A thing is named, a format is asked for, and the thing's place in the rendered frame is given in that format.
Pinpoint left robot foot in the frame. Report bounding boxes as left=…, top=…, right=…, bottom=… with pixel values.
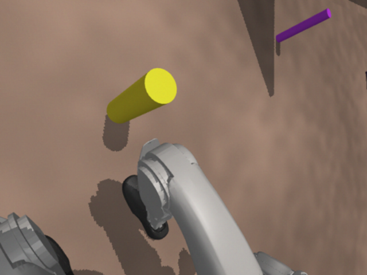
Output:
left=45, top=235, right=74, bottom=275

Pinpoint right robot foot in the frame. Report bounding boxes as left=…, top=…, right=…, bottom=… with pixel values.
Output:
left=122, top=175, right=169, bottom=240

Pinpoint right robot hand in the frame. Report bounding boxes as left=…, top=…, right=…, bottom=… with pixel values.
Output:
left=253, top=252, right=295, bottom=275

